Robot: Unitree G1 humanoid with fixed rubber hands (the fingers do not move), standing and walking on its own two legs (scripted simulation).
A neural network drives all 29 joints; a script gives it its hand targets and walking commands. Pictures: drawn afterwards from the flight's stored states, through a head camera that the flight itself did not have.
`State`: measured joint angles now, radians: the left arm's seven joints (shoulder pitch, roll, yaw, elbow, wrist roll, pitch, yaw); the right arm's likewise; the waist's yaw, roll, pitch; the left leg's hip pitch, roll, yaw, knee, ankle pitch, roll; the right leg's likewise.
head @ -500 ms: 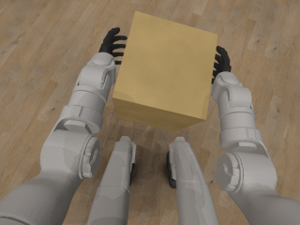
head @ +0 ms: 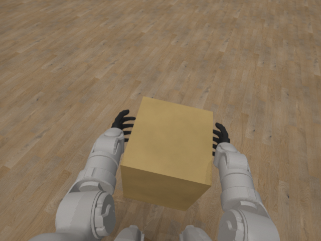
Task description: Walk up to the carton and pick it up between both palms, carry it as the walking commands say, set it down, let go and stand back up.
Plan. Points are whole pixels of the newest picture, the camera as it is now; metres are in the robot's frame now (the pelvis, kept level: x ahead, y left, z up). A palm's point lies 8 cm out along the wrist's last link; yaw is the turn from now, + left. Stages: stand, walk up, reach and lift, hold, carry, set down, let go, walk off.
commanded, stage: reach and lift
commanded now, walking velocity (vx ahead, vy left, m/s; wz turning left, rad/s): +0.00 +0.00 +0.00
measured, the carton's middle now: (165, 157) +0.35 -0.02 -0.04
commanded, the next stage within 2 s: hold in 1.90 s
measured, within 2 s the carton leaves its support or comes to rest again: neither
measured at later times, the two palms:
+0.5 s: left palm (118, 127) +0.36 +0.10 +0.09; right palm (235, 145) +0.32 -0.18 +0.07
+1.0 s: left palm (112, 131) +0.35 +0.12 +0.09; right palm (230, 144) +0.32 -0.17 +0.07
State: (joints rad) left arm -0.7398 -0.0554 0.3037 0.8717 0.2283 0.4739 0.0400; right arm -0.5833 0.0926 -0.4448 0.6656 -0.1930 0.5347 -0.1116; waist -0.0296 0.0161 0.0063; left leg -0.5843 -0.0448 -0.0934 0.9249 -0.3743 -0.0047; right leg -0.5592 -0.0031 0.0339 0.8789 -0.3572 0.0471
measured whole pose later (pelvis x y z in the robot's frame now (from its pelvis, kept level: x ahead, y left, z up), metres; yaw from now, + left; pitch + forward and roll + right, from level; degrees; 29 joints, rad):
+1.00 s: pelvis +0.02 -0.01 +0.03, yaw -2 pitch -10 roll +0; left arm -0.58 -0.10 0.28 0.72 0.22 0.67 0.04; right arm -0.43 0.10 -0.34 0.52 -0.19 0.76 -0.11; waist 0.03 0.01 0.02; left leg -0.17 -0.03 -0.05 0.66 -0.32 0.00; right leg -0.19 0.00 0.08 0.67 -0.31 0.03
